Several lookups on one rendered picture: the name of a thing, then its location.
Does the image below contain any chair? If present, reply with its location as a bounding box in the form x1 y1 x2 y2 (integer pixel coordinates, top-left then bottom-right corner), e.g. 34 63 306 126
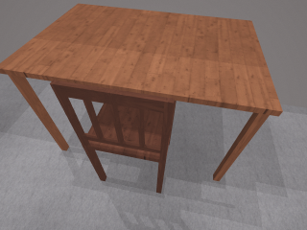
50 80 177 194

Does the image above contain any table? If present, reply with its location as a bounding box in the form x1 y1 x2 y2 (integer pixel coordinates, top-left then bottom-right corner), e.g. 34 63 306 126
0 3 283 181

